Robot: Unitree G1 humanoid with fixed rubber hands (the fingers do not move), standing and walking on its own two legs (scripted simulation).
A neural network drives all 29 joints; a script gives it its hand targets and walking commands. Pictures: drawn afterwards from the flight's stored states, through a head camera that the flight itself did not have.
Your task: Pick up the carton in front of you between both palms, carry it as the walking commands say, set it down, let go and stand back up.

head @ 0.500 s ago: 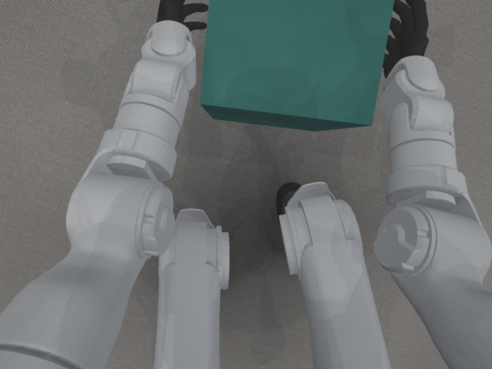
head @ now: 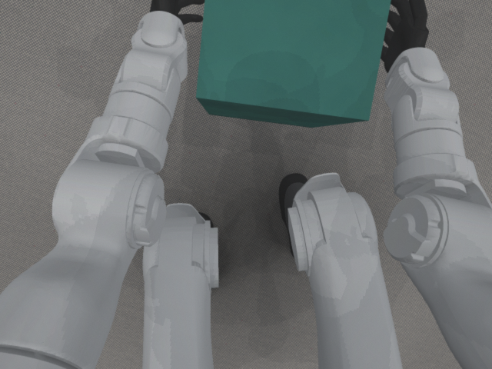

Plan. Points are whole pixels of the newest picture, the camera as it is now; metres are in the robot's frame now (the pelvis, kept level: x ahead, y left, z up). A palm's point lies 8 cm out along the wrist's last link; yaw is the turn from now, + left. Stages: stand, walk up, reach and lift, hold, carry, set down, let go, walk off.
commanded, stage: set down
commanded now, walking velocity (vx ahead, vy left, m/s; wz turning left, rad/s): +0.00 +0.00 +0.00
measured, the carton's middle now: (278, 51) +0.50 -0.12 -0.26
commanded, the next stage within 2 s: let go in 1.66 s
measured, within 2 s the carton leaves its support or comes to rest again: neither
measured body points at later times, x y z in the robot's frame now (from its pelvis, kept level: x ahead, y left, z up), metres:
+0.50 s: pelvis -0.01 +0.00 -0.01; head +0.37 -0.03 +0.23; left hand +0.56 +0.04 -0.21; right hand +0.45 -0.30 -0.21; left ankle +0.09 +0.10 -0.35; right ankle +0.13 -0.14 -0.35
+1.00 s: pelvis -0.01 -0.01 +0.05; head +0.32 -0.06 +0.35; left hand +0.58 +0.03 -0.07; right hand +0.46 -0.33 -0.08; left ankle +0.09 +0.10 -0.35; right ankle +0.13 -0.14 -0.35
